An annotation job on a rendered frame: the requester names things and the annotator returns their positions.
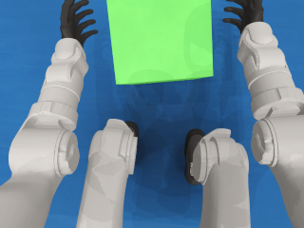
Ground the left robot upper arm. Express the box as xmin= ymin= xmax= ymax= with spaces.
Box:
xmin=0 ymin=128 xmax=80 ymax=228

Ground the right robot hand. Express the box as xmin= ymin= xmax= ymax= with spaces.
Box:
xmin=222 ymin=0 xmax=264 ymax=34

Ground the left robot foot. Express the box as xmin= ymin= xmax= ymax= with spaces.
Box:
xmin=125 ymin=121 xmax=139 ymax=148

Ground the carton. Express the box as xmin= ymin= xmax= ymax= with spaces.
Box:
xmin=106 ymin=0 xmax=214 ymax=85

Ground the right robot shin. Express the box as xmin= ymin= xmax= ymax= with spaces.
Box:
xmin=190 ymin=128 xmax=249 ymax=182

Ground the left robot hand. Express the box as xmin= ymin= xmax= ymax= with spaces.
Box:
xmin=60 ymin=0 xmax=99 ymax=47

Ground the robot left forearm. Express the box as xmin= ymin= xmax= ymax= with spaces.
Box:
xmin=9 ymin=38 xmax=89 ymax=171

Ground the robot right forearm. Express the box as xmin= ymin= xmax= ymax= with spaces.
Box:
xmin=237 ymin=22 xmax=304 ymax=121

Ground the right robot upper arm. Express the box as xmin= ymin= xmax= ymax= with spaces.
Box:
xmin=250 ymin=114 xmax=304 ymax=228

